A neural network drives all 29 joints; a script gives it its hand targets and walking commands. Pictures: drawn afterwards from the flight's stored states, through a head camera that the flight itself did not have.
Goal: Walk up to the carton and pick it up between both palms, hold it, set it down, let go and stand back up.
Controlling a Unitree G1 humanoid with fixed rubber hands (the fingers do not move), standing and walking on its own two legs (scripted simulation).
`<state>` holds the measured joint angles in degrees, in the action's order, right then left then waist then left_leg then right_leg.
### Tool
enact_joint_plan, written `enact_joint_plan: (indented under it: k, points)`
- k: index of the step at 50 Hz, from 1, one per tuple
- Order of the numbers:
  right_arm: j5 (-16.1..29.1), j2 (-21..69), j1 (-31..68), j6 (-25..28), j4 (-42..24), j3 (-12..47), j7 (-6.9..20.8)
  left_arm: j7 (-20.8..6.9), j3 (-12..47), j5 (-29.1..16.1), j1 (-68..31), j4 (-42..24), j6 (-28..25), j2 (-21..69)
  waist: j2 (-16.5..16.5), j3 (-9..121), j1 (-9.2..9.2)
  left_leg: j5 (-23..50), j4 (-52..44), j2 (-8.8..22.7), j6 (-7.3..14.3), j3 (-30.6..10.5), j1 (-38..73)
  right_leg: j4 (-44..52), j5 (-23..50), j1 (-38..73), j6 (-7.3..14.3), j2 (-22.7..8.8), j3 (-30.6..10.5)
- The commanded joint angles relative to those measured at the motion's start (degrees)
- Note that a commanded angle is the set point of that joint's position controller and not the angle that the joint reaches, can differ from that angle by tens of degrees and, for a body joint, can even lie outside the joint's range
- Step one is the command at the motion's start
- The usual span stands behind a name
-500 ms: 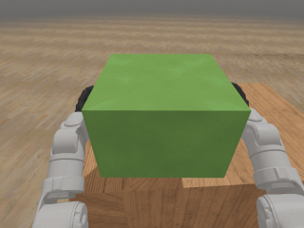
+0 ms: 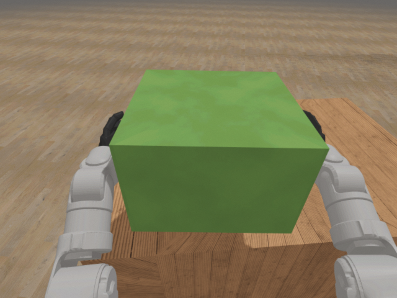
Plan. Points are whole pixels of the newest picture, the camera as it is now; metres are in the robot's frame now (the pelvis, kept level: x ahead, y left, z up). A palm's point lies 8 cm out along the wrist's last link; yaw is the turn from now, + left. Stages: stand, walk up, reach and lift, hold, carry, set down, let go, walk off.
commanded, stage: hold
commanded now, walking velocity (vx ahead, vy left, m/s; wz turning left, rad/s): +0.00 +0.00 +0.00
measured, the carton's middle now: (211, 143) +0.41 -0.01 +0.16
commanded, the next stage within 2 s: none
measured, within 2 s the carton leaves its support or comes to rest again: neither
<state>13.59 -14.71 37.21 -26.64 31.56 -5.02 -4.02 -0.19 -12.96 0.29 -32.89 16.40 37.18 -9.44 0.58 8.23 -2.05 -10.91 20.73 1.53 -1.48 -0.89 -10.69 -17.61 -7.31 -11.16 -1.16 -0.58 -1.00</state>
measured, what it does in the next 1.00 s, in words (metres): stands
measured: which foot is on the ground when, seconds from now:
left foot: down 0.00-1.00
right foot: down 0.00-1.00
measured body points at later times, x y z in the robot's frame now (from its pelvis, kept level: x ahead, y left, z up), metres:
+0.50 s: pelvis -0.01 +0.00 +0.00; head -0.09 +0.02 +0.44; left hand +0.34 +0.21 +0.18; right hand +0.35 -0.20 +0.20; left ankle +0.00 +0.13 -0.75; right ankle +0.02 -0.14 -0.75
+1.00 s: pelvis -0.01 +0.00 +0.00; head -0.06 +0.01 +0.45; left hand +0.36 +0.20 +0.18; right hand +0.37 -0.20 +0.19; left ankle +0.00 +0.13 -0.75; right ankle +0.02 -0.14 -0.75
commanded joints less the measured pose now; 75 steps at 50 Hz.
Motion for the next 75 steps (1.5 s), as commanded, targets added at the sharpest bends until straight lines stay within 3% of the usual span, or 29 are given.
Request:
enact_joint_plan:
  k: [1,3,4,6,7,9,10,13,14,16,20,23,26,27,28,33,38,44,49,50,51,56,61,64,66,68,70,72,75]
  points:
    - [12.7,32.1,38.9,2.7,-39.7,26.8,6.9,-7.5,25.6,-8.2,-31.6,-28.4,-4.4,31.8,-1.3,29.4,0.69,29.5,-1.5,-6.1,-0.7,-1.4,5.8,-0.7,32.7,22.8,0.0,4.6,0.1]
    - [12.2,30.0,34.0,0.2,-37.9,26.9,5.8,-8.7,21.7,-5.8,-25.2,-27.2,-1.6,27.9,2.3,23.5,-0.44,28.2,-2.1,-6.8,0.2,-1.2,4.9,0.0,36.2,26.8,-0.5,3.3,-0.7]
    - [12.3,30.7,35.8,0.1,-38.1,26.6,5.6,-8.9,21.2,-5.0,-26.9,-27.0,-1.3,28.5,0.5,21.8,0.47,28.9,-2.9,-6.4,-0.1,-1.6,4.9,-0.7,34.9,24.3,-0.7,3.7,0.2]
    - [13.8,30.5,39.6,0.0,-45.5,28.6,4.7,-9.8,20.4,-4.0,-21.0,-26.0,0.3,28.1,3.7,23.5,1.93,29.7,-2.0,-6.4,1.1,-1.4,5.2,-0.1,37.4,25.4,-0.7,3.5,-1.0]
    - [13.5,30.5,38.4,-0.5,-44.8,28.3,4.6,-9.9,21.2,-4.7,-21.5,-26.7,0.3,28.9,2.7,23.0,-0.16,31.6,-2.1,-6.4,0.5,-1.9,6.7,-0.4,38.2,25.8,-0.4,3.9,-0.3]
    - [13.0,29.6,38.0,-0.5,-43.9,28.2,4.7,-9.4,23.3,-5.8,-26.2,-30.7,-0.3,29.0,1.6,24.9,0.6,31.4,-2.6,-6.3,0.0,-1.4,6.6,-0.8,35.8,23.2,-0.7,4.5,0.7]
    - [14.1,31.8,38.2,-1.2,-47.7,29.2,4.5,-9.8,22.2,-6.4,-24.7,-31.9,-0.2,29.3,4.9,25.0,1.04,32.4,-1.4,-6.6,0.9,-1.5,6.6,-1.2,38.8,25.8,-0.9,4.2,-0.5]
    - [12.7,31.0,37.8,-1.3,-42.7,25.6,5.5,-9.5,26.4,-8.1,-34.8,-36.2,-1.4,30.2,-0.5,25.3,-0.23,28.2,-2.2,-5.5,-0.4,-2.3,6.3,-0.4,28.0,20.1,0.1,4.5,0.5]
    - [13.1,32.4,40.1,-0.6,-45.8,26.4,5.7,-9.2,27.0,-9.4,-34.0,-36.8,-1.7,31.1,1.8,28.2,-0.08,26.8,-2.1,-5.7,0.0,-2.1,6.1,-0.7,28.8,21.5,0.6,4.3,0.0]
    - [12.3,32.5,40.3,-0.6,-42.9,24.6,6.1,-8.8,27.6,-9.4,-36.7,-35.4,-2.2,32.2,-0.1,26.6,-0.63,26.6,-2.4,-5.8,-0.4,-2.1,6.1,-0.4,26.5,19.8,0.5,4.5,0.3]
    - [9.5,31.4,44.0,-0.3,-35.8,20.3,8.2,-8.8,26.4,-7.7,-40.2,-28.2,-1.9,32.9,-1.4,19.3,0.1,14.1,-5.4,-4.3,0.1,-2.1,2.4,1.4,11.3,14.2,2.0,4.6,1.1]
    - [7.8,30.1,46.5,0.2,-27.7,15.4,9.8,-8.5,25.5,-6.4,-45.7,-23.0,-1.9,34.1,-6.2,15.4,-0.16,3.5,-7.6,-3.8,-0.1,-2.1,-0.9,2.5,1.7,11.2,3.2,3.8,0.9]
    - [5.2,30.1,47.6,1.2,-22.5,14.4,11.5,-8.9,24.3,-5.0,-44.7,-15.8,-2.0,34.3,-4.3,14.1,-0.75,-3.3,-10.2,-3.0,1.1,-1.5,-4.8,1.7,-0.5,12.8,2.9,3.9,1.1]
    - [3.8,28.8,46.6,1.1,-17.5,12.0,11.8,-9.1,24.2,-4.1,-48.0,-14.2,-2.4,34.1,-6.5,10.5,-1.99,-7.5,-12.0,-2.2,0.5,-1.6,-6.9,1.6,-3.0,12.4,2.9,4.4,2.1]
    - [3.3,30.7,44.4,0.9,-14.0,12.5,12.1,-9.2,23.1,-2.8,-47.5,-15.1,-2.6,33.3,-7.7,9.6,-0.8,-9.3,-12.5,-1.8,1.2,-2.0,-8.2,1.4,-2.8,13.1,3.1,4.3,1.5]
    - [0.1,30.7,42.0,0.7,-7.6,11.2,13.1,-10.7,18.3,-0.2,-43.5,-7.7,-2.2,30.2,-2.9,6.3,-1.16,-11.8,-13.1,-2.6,2.6,-0.1,-10.6,2.6,-6.3,16.0,2.8,3.6,0.6]
    - [-0.3,34.3,44.3,2.4,-7.3,12.3,12.7,-11.1,16.0,-1.5,-46.9,-7.7,-4.0,30.0,0.4,11.7,-1.02,-6.4,-11.2,-4.2,3.1,1.2,-7.0,4.1,-5.8,14.9,2.2,2.5,0.4]
    - [3.9,39.1,48.7,5.4,-22.4,18.9,10.8,-9.8,20.9,-6.0,-47.2,-15.7,-6.6,31.0,2.8,23.4,1.04,3.7,-7.8,-5.1,3.4,1.2,-2.2,2.7,4.4,17.4,1.0,2.8,0.1]
    - [6.7,37.2,46.7,4.5,-28.4,22.5,9.0,-9.1,22.7,-6.7,-42.7,-18.5,-6.1,30.5,2.3,22.4,-0.85,11.5,-6.0,-6.0,2.2,0.1,0.3,2.0,15.5,20.6,0.0,2.8,0.5]
    - [6.0,36.3,42.1,3.9,-24.8,21.2,9.0,-8.9,24.6,-6.7,-43.7,-20.6,-5.7,30.7,-1.0,22.8,-2.82,10.9,-5.8,-6.1,0.7,0.0,0.7,1.6,15.0,21.2,0.0,2.8,1.4]
    - [6.9,36.8,42.8,4.2,-27.5,22.3,8.6,-8.8,24.8,-7.6,-44.7,-23.0,-6.1,30.3,-0.9,24.8,-1.42,13.8,-5.3,-5.9,0.7,0.1,2.1,1.2,17.9,20.4,0.1,2.8,0.5]
    - [10.8,35.6,37.9,3.3,-37.3,26.4,7.0,-8.0,27.6,-9.2,-38.9,-34.1,-5.3,30.6,-3.4,32.1,-2.38,29.2,-0.9,-6.3,-1.1,-0.8,7.0,-0.7,32.6,24.8,-0.1,3.6,0.4]
    - [10.8,30.9,36.3,1.8,-41.1,25.6,6.0,-8.2,27.8,-8.2,-31.7,-32.5,-2.8,29.3,-3.4,27.0,-2.47,28.4,-1.2,-6.0,-1.4,-1.8,7.4,-0.2,28.8,20.7,-0.1,3.6,0.7]
    - [10.8,29.0,36.0,1.6,-37.7,23.5,6.3,-8.5,26.9,-6.7,-32.2,-32.6,-1.7,29.8,-7.3,23.3,-0.94,30.7,-1.0,-5.6,-2.2,-1.3,7.7,-0.1,25.8,19.8,0.7,3.6,0.8]
    - [11.8,30.5,35.9,1.9,-42.2,25.0,6.9,-8.5,31.3,-8.7,-32.8,-38.5,-1.7,32.1,-7.3,26.1,-2.43,35.0,-0.4,-4.7,-2.7,-2.6,10.9,-0.8,24.8,16.4,0.8,4.9,1.4]
    - [11.6,29.8,39.9,2.5,-41.8,23.5,7.4,-7.8,30.2,-8.2,-34.8,-36.1,-1.9,31.3,-8.4,26.1,-0.91,28.7,-1.0,-5.1,-2.8,-2.0,8.9,-0.1,20.9,15.6,1.1,4.2,0.9]
    - [11.3,29.0,44.5,2.3,-43.2,22.6,8.2,-8.0,28.8,-8.5,-35.7,-32.1,-1.7,31.3,-5.4,26.9,-0.46,24.3,-1.6,-4.6,-1.9,-1.9,8.0,1.2,19.0,15.6,1.3,4.1,0.9]
    - [9.8,29.8,41.9,1.2,-31.9,22.0,8.5,-7.7,26.3,-6.3,-39.0,-28.7,-1.7,30.1,-4.0,20.2,0.14,19.4,-4.0,-4.8,-1.3,-1.1,5.7,1.5,14.6,14.2,1.1,4.2,1.4]
    - [9.2,32.3,46.1,2.3,-34.8,22.5,9.2,-8.3,24.9,-5.9,-39.1,-26.0,-2.5,32.4,-0.4,21.9,1.08,14.6,-5.3,-4.7,0.5,-0.5,3.1,1.6,13.3,16.8,1.6,4.3,0.7]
